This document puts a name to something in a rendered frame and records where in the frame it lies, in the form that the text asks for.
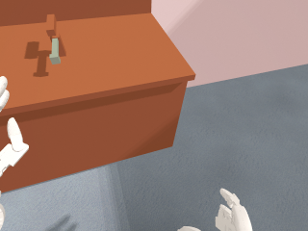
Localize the robot left hand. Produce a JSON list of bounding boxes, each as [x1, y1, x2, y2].
[[0, 76, 29, 177]]

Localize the robot right hand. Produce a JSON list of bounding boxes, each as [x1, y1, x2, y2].
[[216, 188, 253, 231]]

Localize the tap lever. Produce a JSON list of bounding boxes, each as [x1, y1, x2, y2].
[[49, 38, 61, 64]]

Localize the counter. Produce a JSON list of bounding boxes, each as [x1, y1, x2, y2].
[[0, 0, 196, 193]]

